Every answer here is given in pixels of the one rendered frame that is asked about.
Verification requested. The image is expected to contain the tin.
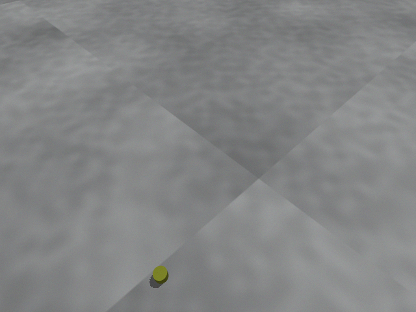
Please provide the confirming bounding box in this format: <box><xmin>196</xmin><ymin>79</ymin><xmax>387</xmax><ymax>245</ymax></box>
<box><xmin>153</xmin><ymin>266</ymin><xmax>168</xmax><ymax>284</ymax></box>

